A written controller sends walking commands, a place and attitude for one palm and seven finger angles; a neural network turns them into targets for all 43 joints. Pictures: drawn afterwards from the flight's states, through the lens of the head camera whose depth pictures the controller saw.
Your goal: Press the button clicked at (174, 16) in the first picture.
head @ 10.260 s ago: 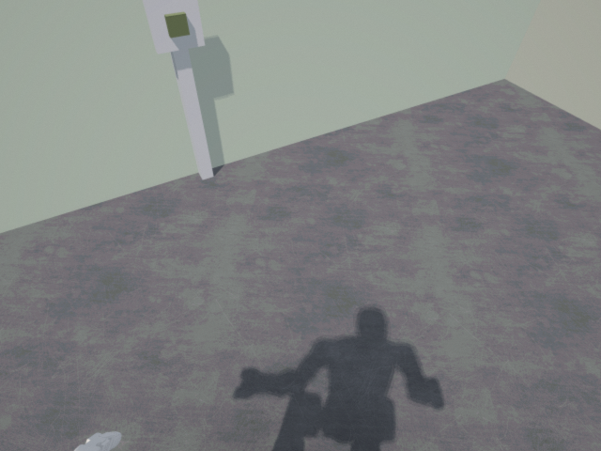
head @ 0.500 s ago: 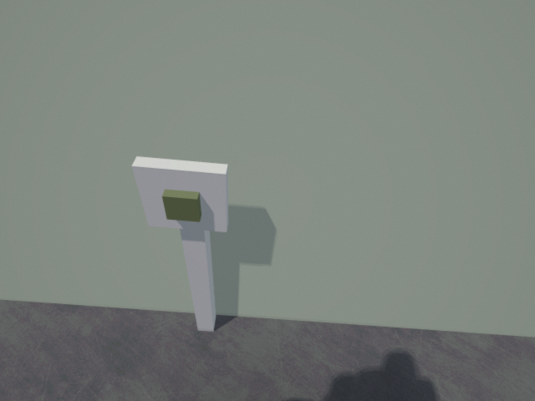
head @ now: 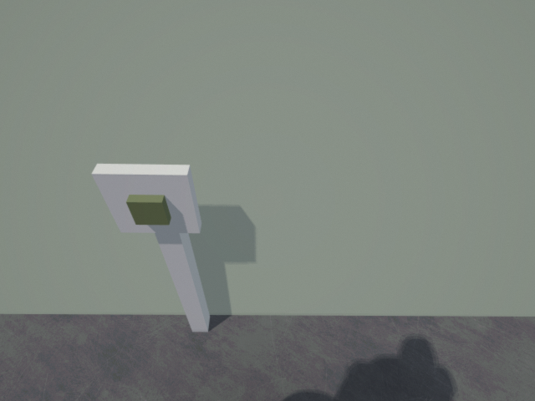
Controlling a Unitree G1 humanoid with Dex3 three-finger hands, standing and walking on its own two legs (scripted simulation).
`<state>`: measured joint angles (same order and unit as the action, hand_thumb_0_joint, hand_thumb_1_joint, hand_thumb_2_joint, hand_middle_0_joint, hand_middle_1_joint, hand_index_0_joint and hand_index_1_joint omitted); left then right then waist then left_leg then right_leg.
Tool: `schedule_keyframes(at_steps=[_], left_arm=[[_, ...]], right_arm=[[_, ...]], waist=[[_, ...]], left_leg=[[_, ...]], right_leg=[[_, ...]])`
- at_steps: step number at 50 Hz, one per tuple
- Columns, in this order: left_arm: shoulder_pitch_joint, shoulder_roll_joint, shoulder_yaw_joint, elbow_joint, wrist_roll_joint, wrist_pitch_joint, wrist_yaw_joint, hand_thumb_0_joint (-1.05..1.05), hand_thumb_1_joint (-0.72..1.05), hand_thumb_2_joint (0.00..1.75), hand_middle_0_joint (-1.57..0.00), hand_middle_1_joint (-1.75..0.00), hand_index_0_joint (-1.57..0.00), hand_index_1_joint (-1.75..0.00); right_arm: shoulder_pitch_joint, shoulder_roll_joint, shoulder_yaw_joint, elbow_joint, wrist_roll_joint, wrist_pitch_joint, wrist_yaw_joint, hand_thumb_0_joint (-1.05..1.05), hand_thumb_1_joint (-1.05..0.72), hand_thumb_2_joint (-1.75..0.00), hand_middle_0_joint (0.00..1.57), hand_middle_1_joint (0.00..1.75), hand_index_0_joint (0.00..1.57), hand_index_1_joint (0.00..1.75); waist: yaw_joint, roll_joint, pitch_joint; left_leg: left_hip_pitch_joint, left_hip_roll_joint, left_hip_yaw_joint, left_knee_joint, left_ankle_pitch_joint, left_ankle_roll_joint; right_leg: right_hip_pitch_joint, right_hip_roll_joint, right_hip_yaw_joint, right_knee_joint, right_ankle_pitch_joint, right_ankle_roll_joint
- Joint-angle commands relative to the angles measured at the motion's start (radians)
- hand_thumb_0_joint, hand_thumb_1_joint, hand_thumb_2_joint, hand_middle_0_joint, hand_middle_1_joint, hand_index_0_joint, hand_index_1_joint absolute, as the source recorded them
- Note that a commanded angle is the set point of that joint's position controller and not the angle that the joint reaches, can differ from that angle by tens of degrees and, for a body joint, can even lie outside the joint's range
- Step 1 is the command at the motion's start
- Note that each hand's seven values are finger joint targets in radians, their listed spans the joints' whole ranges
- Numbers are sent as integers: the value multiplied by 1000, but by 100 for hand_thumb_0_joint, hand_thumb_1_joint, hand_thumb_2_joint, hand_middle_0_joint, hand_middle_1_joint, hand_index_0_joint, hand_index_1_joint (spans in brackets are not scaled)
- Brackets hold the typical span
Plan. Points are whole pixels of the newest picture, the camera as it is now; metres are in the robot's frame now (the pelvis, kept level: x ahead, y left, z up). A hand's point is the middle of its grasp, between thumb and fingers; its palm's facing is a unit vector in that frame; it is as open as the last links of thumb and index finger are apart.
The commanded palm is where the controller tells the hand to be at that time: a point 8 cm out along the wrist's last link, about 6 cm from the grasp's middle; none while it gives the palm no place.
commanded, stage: come to a stop and stand still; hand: left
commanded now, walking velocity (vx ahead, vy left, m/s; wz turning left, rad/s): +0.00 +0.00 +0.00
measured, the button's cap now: (150, 209) +0.48 +0.27 -0.03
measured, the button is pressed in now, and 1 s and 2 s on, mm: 0 0 0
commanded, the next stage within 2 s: look again from close up in 0.44 s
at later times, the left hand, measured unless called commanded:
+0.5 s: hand out of the picture -0.05 +0.14 -0.17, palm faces +0.06 -0.99 -0.15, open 7.4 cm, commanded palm none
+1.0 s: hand out of the picture +0.07 +0.27 -0.15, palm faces +0.04 -0.95 -0.32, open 7.4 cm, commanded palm none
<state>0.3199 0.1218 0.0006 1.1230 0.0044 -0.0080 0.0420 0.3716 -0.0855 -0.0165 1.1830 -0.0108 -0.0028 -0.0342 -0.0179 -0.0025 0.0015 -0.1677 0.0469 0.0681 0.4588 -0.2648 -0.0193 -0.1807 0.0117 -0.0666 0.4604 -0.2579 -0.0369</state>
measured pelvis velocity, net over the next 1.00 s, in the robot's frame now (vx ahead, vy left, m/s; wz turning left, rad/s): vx -0.02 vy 0.03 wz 0.02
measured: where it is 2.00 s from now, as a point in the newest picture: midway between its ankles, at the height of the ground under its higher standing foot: outside the picture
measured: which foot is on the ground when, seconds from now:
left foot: down 0.00-1.00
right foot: down 0.00-1.00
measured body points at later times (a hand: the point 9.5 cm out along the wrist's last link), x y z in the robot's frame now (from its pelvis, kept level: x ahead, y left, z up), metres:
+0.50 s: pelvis -0.01 -0.01 +0.00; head -0.01 -0.01 +0.45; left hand -0.05 +0.19 -0.16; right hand -0.03 -0.22 -0.16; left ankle -0.01 +0.13 -0.74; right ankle +0.00 -0.09 -0.74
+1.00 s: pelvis -0.02 +0.03 +0.00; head -0.04 +0.04 +0.45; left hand +0.07 +0.32 -0.13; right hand +0.06 -0.25 -0.13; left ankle -0.01 +0.13 -0.74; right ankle +0.00 -0.09 -0.74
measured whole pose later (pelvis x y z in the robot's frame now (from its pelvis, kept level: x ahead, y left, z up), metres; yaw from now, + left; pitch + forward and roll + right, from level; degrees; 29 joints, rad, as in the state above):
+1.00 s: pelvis -0.02 +0.03 +0.00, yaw +1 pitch -2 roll +0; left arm 0.16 0.32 0.02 1.00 0.01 -0.01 0.01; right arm 0.19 -0.30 -0.03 1.02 -0.02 -0.02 -0.01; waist 0.00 0.00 -0.01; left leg -0.20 0.00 0.06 0.49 -0.25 0.03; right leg -0.20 -0.03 -0.07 0.46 -0.23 0.01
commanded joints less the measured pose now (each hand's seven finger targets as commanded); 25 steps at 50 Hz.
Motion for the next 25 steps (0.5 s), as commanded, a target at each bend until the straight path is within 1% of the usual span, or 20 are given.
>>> schedule_keyframes(at_steps=[1,5,6,10,14,15,18,21,25], left_arm=[[98,67,13,-8,1,-16,1,0,90,90,-20,-30,-20,-30],[101,65,13,-9,5,-18,2,0,90,90,-20,-30,-20,-30],[102,66,12,-9,5,-19,2,0,90,90,-20,-30,-20,-30],[111,63,13,-9,8,-20,3,0,90,90,-20,-30,-20,-30],[118,63,16,-8,9,-22,4,0,90,90,-20,-30,-20,-30],[119,65,16,-8,8,-22,4,0,90,90,-20,-30,-20,-30],[122,67,17,-9,9,-21,4,0,90,90,-20,-30,-20,-30],[118,74,20,-12,9,-20,3,0,90,90,-20,-30,-20,-30],[116,80,23,-19,8,-20,1,0,90,90,-20,-30,-20,-30]], right_arm=[[65,-64,-3,-17,0,-12,-11,0,-90,-90,20,30,20,30],[41,-72,-8,-27,1,-10,-11,0,-90,-90,20,30,20,30],[38,-75,-8,-29,0,-8,-11,0,-90,-90,20,30,20,30],[20,-78,-10,-31,0,-7,-11,0,-90,-90,20,30,20,30],[14,-81,-10,-38,0,-7,-10,0,-90,-90,20,30,20,30],[11,-80,-10,-37,-1,-5,-10,0,-90,-90,20,30,20,30],[8,-84,-11,-41,-1,-4,-9,0,-90,-90,20,30,20,30],[13,-86,-10,-41,-3,-4,-7,0,-90,-90,20,30,20,30],[18,-93,-11,-43,-4,-6,-6,0,-90,-90,20,30,20,30]], waist=[[12,29,97],[10,4,83],[8,-4,81],[8,-25,96],[9,-12,93],[11,-14,106],[11,0,110],[13,-7,122],[16,-8,109]], left_leg=[[-25,63,-50,-90,146,21],[3,62,-45,-87,134,19],[9,62,-44,-86,124,18],[13,61,-41,-89,119,17],[18,60,-41,-89,122,18],[11,59,-41,-91,109,17],[7,59,-39,-90,100,17],[-7,56,-41,-95,83,19],[-11,56,-42,-95,84,21]], right_leg=[[-30,-119,117,-120,186,-7],[-38,-121,127,-136,185,-5],[-43,-121,128,-142,168,-5],[-58,-121,132,-156,147,-3],[-54,-122,136,-164,144,-4],[-63,-121,137,-170,116,-4],[-66,-119,143,-180,88,-4],[-74,-117,147,-190,28,-6],[-62,-119,142,-189,25,-7]])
